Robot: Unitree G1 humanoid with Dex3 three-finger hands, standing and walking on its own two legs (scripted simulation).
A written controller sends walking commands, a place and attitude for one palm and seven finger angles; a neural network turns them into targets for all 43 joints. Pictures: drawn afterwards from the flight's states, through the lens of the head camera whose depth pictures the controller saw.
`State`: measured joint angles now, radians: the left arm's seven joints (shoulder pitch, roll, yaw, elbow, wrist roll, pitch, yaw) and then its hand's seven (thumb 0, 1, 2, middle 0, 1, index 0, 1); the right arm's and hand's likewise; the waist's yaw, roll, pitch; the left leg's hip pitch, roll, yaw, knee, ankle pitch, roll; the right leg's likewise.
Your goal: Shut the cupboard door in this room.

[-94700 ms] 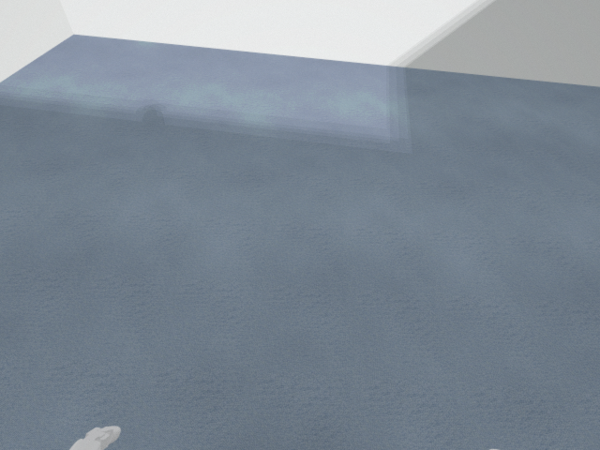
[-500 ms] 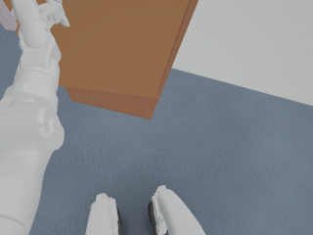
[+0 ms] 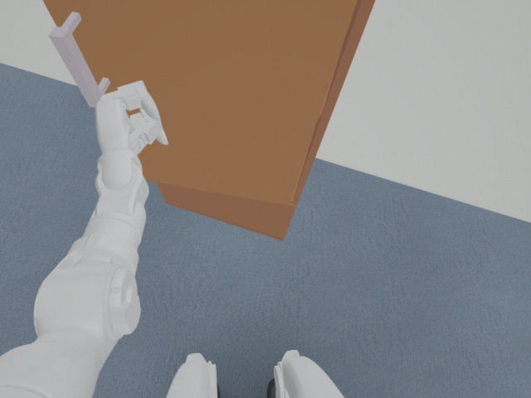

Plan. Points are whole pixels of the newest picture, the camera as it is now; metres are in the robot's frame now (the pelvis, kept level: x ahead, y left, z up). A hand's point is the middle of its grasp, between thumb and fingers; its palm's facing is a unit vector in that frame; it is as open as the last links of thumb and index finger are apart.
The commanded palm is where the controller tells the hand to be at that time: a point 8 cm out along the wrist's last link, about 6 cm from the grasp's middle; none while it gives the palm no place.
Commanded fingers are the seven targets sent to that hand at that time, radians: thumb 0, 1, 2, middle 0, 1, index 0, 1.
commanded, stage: pull the fist back off the door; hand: left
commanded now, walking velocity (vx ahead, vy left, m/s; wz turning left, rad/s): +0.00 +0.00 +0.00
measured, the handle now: (85, 63) +0.63 +0.23 +0.07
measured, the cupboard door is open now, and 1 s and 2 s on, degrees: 8 8 8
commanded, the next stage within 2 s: draw the hand back to the body in 0.14 s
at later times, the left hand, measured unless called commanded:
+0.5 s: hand (132, 142) +0.45 +0.14 +0.10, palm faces +0.14 -0.99 -0.05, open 3.1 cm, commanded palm +0.40 +0.18 +0.11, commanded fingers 0.00 0.90 0.90 -1.30 -1.50 -1.30 -1.50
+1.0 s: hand (2, 235) +0.30 +0.22 +0.17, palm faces +0.20 -0.95 -0.22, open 3.2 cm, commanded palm +0.26 +0.26 +0.19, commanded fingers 0.00 0.90 0.90 -0.81 -0.96 -0.81 -0.96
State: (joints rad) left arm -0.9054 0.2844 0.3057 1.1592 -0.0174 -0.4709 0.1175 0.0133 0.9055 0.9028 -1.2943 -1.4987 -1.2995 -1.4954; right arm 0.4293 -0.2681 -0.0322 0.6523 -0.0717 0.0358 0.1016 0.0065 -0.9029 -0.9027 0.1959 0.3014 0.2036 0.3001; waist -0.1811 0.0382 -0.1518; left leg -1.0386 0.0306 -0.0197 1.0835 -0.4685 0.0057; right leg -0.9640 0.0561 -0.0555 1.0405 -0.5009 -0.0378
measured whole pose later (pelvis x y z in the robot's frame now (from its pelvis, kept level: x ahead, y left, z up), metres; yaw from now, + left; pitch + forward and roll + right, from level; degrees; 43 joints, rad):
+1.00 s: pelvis +0.00 +0.02 +0.07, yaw +1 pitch +2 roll -1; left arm 0.00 0.29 0.10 0.16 -0.08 -0.12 0.06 0.01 0.90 0.90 -1.06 -1.23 -1.06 -1.23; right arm 0.19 -0.23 0.03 0.54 0.05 0.04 -0.07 0.01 -0.90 -0.90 0.19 0.30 0.20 0.30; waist 0.00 0.04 -0.07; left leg -0.34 -0.01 0.02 0.60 -0.30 0.03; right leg -0.28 0.02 -0.01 0.58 -0.33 -0.01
